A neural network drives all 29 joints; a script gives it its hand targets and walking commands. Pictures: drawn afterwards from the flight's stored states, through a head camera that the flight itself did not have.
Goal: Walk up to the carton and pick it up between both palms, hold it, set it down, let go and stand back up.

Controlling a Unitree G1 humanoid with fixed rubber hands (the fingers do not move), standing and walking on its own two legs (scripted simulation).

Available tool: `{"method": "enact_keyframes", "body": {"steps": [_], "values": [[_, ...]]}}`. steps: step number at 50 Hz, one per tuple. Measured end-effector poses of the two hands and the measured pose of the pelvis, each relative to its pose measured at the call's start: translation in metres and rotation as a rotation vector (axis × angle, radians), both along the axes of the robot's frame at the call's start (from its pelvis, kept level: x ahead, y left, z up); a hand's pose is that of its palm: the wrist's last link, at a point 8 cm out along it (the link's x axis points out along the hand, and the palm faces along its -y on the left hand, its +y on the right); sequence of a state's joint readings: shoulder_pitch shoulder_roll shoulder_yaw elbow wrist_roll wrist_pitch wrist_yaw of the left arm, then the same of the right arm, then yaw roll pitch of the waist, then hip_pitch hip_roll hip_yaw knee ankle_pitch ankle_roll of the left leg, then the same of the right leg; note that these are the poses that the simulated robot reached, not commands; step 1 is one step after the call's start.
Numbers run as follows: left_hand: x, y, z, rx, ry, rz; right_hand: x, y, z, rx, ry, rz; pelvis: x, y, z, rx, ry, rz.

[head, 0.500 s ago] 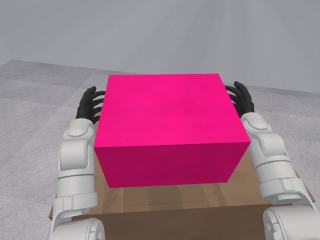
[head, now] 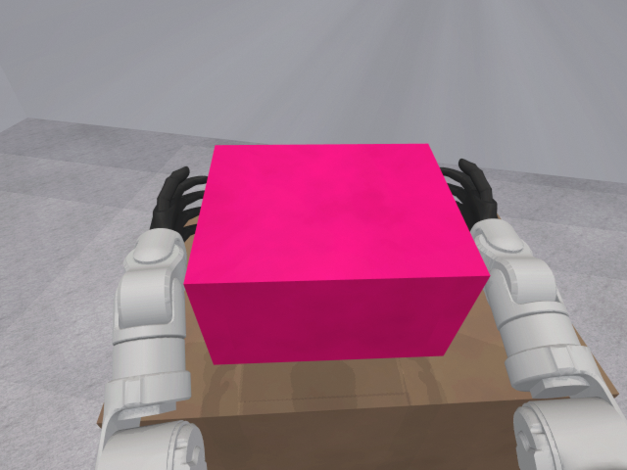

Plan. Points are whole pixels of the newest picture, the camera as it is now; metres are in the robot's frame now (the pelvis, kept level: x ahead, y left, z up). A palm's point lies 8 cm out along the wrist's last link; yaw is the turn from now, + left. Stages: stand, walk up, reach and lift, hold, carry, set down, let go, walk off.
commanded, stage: hold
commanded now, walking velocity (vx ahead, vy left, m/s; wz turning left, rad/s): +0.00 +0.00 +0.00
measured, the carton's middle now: (326, 248) +0.35 +0.00 +0.14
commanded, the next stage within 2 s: none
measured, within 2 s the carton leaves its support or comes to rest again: neither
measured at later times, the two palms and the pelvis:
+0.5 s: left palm (168, 234) +0.34 +0.19 +0.18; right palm (476, 221) +0.36 -0.18 +0.18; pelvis +0.00 +0.00 +0.00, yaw +0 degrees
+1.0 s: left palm (164, 234) +0.34 +0.20 +0.18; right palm (472, 221) +0.36 -0.18 +0.18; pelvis +0.00 +0.00 +0.00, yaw +0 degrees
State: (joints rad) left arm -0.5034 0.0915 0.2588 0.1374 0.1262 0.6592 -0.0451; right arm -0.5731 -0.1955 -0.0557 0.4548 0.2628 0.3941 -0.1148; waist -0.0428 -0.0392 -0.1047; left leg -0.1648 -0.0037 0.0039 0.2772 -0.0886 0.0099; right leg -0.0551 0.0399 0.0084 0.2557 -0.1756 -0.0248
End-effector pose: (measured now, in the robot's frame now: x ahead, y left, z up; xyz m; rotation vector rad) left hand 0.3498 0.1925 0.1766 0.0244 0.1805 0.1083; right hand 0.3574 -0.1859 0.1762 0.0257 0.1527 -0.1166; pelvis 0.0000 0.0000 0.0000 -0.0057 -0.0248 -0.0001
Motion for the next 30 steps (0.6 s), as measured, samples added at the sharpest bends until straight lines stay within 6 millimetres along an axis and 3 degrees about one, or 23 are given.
{"method": "enact_keyframes", "body": {"steps": [21,30], "values": [[0.0,0.0,-0.001,0.002,-0.001,0.001,0.001,0.0,-0.001,0.0,0.0,0.001,0.001,0.001,0.0,0.0,0.002,0.001],[-0.012,0.003,-0.005,0.002,-0.004,0.021,-0.003,0.003,-0.001,-0.001,-0.004,0.022,-0.001,0.0,0.0,-0.001,-0.011,-0.002]]}}
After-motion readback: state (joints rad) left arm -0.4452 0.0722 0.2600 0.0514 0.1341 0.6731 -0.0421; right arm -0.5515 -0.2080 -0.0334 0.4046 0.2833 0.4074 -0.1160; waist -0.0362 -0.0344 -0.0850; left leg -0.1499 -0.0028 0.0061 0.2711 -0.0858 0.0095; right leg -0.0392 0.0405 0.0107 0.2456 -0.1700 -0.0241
